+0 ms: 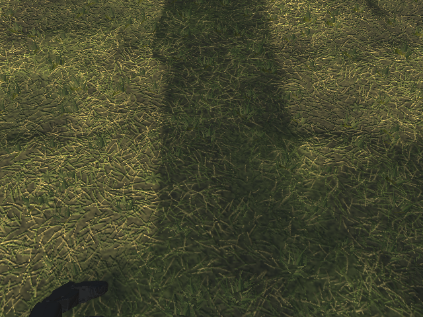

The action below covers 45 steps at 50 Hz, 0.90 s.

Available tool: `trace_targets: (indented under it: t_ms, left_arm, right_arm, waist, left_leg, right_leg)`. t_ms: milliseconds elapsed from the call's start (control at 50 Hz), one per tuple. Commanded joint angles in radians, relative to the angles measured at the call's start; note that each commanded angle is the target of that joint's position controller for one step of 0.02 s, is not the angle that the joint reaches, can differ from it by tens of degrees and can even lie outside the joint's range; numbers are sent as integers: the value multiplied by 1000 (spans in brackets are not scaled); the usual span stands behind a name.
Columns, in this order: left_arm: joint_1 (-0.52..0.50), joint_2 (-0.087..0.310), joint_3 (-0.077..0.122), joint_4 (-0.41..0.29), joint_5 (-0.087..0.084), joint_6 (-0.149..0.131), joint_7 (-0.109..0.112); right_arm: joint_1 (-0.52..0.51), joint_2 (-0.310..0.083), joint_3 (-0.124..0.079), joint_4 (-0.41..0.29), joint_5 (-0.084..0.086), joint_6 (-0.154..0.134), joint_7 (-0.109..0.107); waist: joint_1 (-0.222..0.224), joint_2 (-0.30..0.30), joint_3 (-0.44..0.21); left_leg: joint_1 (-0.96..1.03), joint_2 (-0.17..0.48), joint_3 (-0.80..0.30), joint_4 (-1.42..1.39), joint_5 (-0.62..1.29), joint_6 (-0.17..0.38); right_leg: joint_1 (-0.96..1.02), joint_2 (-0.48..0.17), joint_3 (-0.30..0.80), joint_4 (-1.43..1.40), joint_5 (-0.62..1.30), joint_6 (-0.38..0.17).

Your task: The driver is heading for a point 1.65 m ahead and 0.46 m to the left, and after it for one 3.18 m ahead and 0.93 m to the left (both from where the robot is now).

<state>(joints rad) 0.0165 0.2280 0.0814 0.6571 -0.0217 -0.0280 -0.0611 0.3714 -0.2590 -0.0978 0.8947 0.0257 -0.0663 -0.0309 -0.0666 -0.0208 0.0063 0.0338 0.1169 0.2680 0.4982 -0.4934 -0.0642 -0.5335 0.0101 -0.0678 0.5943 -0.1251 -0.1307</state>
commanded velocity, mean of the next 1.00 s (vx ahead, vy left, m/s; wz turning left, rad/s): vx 0.50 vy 0.00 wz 0.18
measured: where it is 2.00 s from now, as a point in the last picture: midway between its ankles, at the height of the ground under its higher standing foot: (125, 162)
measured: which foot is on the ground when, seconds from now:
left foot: down 0.00-0.00, up 0.02-0.52, down 0.54-1.00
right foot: down 0.00-0.54, up 0.56-1.00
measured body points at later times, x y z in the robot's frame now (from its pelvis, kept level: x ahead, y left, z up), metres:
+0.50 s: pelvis +0.29 +0.00 +0.01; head +0.32 +0.01 +0.46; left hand +0.33 +0.29 -0.12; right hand +0.50 -0.23 -0.08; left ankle +0.45 +0.10 -0.70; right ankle +0.11 -0.09 -0.72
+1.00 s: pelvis +0.57 +0.02 +0.02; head +0.60 +0.04 +0.47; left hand +0.75 +0.30 -0.05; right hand +0.69 -0.25 -0.09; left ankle +0.45 +0.10 -0.72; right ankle +0.74 -0.07 -0.71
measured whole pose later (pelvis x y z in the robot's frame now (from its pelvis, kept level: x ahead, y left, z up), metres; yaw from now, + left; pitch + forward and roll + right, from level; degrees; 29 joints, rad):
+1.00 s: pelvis +0.57 +0.02 +0.02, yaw +16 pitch +3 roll +0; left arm 0.02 0.26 0.04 0.66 0.00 -0.11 -0.02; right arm 0.37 -0.29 -0.07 0.73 0.03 -0.03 -0.01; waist -0.09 -0.02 -0.01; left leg -0.11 -0.13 -0.24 0.48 -0.39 0.07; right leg -0.49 0.02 0.09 0.46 -0.04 0.02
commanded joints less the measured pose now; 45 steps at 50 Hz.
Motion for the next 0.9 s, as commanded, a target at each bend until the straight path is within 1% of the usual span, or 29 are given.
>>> trace_targets:
  t_ms: [20, 40, 60, 80, 100, 120, 140, 180, 240, 280, 320, 360, 420, 440, 480, 500, 520, 540, 560, 580, 600, 620, 640, 660, 720, 760, 820, 860, 900]
  left_arm:
    - [346, 325, 108, 30, -7, -8, 30]
    - [414, 298, 88, 6, 7, -19, 34]
    - [396, 223, 68, 22, 16, -25, 34]
    - [330, 174, 54, 18, 3, -31, 36]
    - [246, 143, 42, 2, 0, -33, 36]
    - [198, 116, 32, -12, 5, -36, 37]
    - [179, 105, 26, -15, 12, -38, 39]
    - [195, 106, 22, 6, 13, -46, 48]
    - [240, 139, 27, 41, 14, -53, 60]
    - [265, 144, 25, 60, 14, -55, 61]
    - [292, 153, 23, 78, 12, -62, 60]
    - [316, 166, 24, 97, 11, -64, 57]
    - [341, 173, 28, 124, 14, -54, 61]
    - [339, 177, 29, 127, 14, -49, 65]
    - [310, 197, 35, 119, 15, -38, 72]
    - [294, 209, 37, 113, 15, -32, 77]
    - [272, 211, 33, 104, 13, -25, 82]
    - [280, 185, 20, 78, 29, -29, 92]
    - [403, 62, -22, 52, 48, -56, 70]
    - [343, 141, -13, 61, 25, -88, 52]
    - [246, 173, -6, 23, -8, -106, 44]
    - [190, 166, -12, 9, 1, -115, 48]
    - [162, 167, -6, 2, 23, -115, 56]
    - [174, 169, 1, -4, 33, -105, 60]
    - [205, 140, -2, -7, 41, -73, 71]
    - [147, 120, -9, -24, 45, -65, 77]
    - [34, 94, -20, -45, 40, -70, 72]
    - [-27, 95, -21, -57, 30, -77, 63]
    - [-73, 110, -16, -73, 20, -85, 54]
  right_arm:
    - [-7, -54, 8, -137, -45, -34, 3]
    - [-59, -89, 15, -170, -11, -86, 21]
    - [-156, -138, 2, -192, 24, -106, 30]
    - [-173, -131, 9, -190, 12, -112, 25]
    - [-183, -134, 3, -180, -19, -109, 16]
    - [-173, -146, -7, -182, -32, -97, 14]
    - [-147, -140, -9, -177, -28, -81, 18]
    - [-135, -97, 1, -173, -29, -56, 22]
    - [-229, -56, 22, -197, -31, -42, 26]
    - [-290, -49, 30, -204, -23, -42, 35]
    - [-347, -50, 35, -215, -10, -43, 46]
    - [-391, -60, 35, -234, 0, -41, 56]
    - [-436, -68, 35, -267, 4, -40, 78]
    - [-436, -70, 34, -275, 3, -39, 85]
    - [-380, -91, 25, -275, -4, -36, 93]
    - [-306, -116, 11, -263, -8, -31, 91]
    - [-164, -153, -10, -229, -12, -27, 86]
    - [-1, -229, -32, -207, -18, -23, 74]
    - [31, -297, -42, -204, -11, -32, 78]
    - [76, -209, -23, -195, 1, -26, 74]
    - [11, -178, -14, -211, -5, -21, 64]
    - [-54, -167, -9, -231, -9, -17, 59]
    - [-106, -153, -3, -246, -14, -14, 57]
    - [-131, -139, 4, -260, -24, -14, 54]
    - [-141, -146, 2, -264, -17, -16, 47]
    - [-120, -174, -6, -256, -13, -14, 35]
    - [-79, -178, -8, -238, -2, -2, 23]
    - [-45, -179, -9, -227, 1, 6, 19]
    - [-16, -179, -10, -218, 5, 14, 18]
  waist:
    - [145, -197, -237]
    - [178, -184, -414]
    - [202, -116, -300]
    - [162, -59, -216]
    - [116, 1, -154]
    - [80, 1, -122]
    - [53, 0, -114]
    - [38, 7, -90]
    - [70, -12, -40]
    - [99, -28, -19]
    - [129, -31, 0]
    - [148, -30, 24]
    - [156, -22, 53]
    - [150, -26, 50]
    - [111, -53, -4]
    - [70, -66, -60]
    - [-8, -47, -135]
    - [-63, 48, -246]
    - [20, 296, -363]
    - [-44, 218, -418]
    - [-48, 162, -262]
    - [-19, 39, -175]
    - [17, -14, -106]
    - [54, 0, -89]
    - [90, 54, -61]
    - [76, 61, -42]
    - [31, 88, -35]
    - [4, 104, -35]
    - [-11, 112, -30]
  left_leg:
    - [-717, -52, -84, 783, 65, 31]
    - [-853, -132, -340, 954, -92, 36]
    - [-945, -81, -370, 951, 14, 57]
    - [-909, -39, -365, 863, 101, 72]
    - [-835, -7, -358, 778, 146, 66]
    - [-760, 13, -361, 719, 173, 58]
    - [-714, 24, -355, 687, 193, 50]
    - [-701, 32, -325, 612, 224, 32]
    - [-720, 31, -300, 436, 406, 30]
    - [-690, 11, -285, 289, 555, 51]
    - [-663, -12, -270, 182, 658, 71]
    - [-687, -24, -277, 129, 669, 89]
    - [-769, -46, -288, 83, 566, 122]
    - [-768, -56, -282, 75, 518, 134]
    - [-660, -109, -228, 75, 410, 164]
    - [-550, -148, -196, 73, 372, 184]
    - [-350, -184, -181, 28, 416, 214]
    - [-35, -34, -406, 42, 525, 282]
    - [332, 203, -959, -51, 383, 488]
    - [398, 200, -1075, -151, 213, 472]
    - [287, 173, -939, -170, 220, 420]
    - [130, 137, -838, -182, 303, 389]
    - [-15, 107, -768, -201, 425, 375]
    - [-107, 79, -720, -226, 502, 372]
    - [-241, 40, -637, -260, 600, 374]
    - [-295, 9, -585, -267, 615, 357]
    - [-327, -47, -539, -243, 546, 302]
    - [-319, -49, -563, -225, 484, 284]
    - [-267, -29, -619, -188, 442, 281]
  right_leg:
    - [899, -242, 557, -111, -39, -245]
    - [990, -354, 924, -290, -183, -339]
    - [941, -317, 763, -298, -87, -277]
    - [795, -268, 616, -286, -4, -235]
    - [638, -227, 520, -296, 89, -202]
    - [524, -197, 461, -318, 178, -191]
    - [462, -194, 427, -337, 222, -187]
    - [392, -191, 357, -361, 326, -183]
    - [347, -162, 243, -388, 377, -144]
    - [344, -140, 185, -401, 336, -106]
    - [365, -148, 162, -418, 256, -85]
    - [435, -184, 163, -422, 213, -79]
    - [582, -236, 142, -378, 275, -62]
    - [616, -247, 130, -352, 336, -51]
    - [645, -240, 89, -247, 636, -24]
    - [647, -226, 67, -139, 809, -9]
    - [589, -186, 26, 52, 877, 19]
    - [354, -144, -6, 360, 589, 61]
    - [-93, 78, 60, 726, -333, 134]
    - [-219, 50, 211, 816, -417, 122]
    - [-294, -1, 206, 799, -335, 112]
    - [-267, -42, 190, 724, -263, 108]
    - [-216, -68, 176, 637, -229, 117]
    - [-148, -87, 177, 590, -213, 124]
    - [-100, -96, 146, 459, -185, 162]
    - [-96, -82, 129, 338, -73, 186]
    - [-28, -41, 124, 114, 135, 194]
    - [18, -11, 123, 18, 201, 195]
    - [21, 3, 139, -40, 180, 188]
